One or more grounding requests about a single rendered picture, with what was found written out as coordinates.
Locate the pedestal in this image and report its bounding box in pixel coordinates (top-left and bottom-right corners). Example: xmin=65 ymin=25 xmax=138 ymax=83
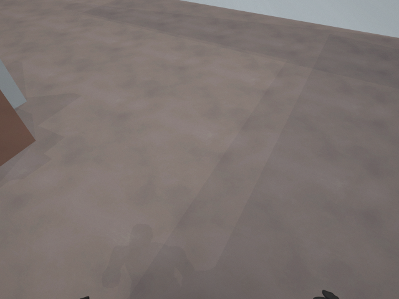
xmin=0 ymin=90 xmax=35 ymax=166

